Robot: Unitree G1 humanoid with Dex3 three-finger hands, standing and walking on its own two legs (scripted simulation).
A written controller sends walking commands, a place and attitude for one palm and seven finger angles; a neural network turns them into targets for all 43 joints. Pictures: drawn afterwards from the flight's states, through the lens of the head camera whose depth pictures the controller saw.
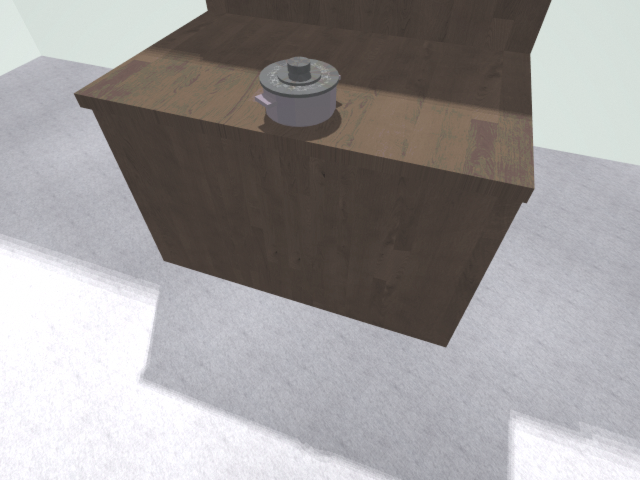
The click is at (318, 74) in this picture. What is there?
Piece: lid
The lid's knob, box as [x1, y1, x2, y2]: [287, 57, 309, 74]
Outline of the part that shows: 287,61 288,71 292,73 301,74 309,70 309,60 305,57 293,57 288,59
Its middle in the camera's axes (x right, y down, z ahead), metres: -0.05 -0.41 +0.91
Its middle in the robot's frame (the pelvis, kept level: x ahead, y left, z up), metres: +0.96 +0.10 +0.08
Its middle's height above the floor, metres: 0.86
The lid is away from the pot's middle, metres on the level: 0.00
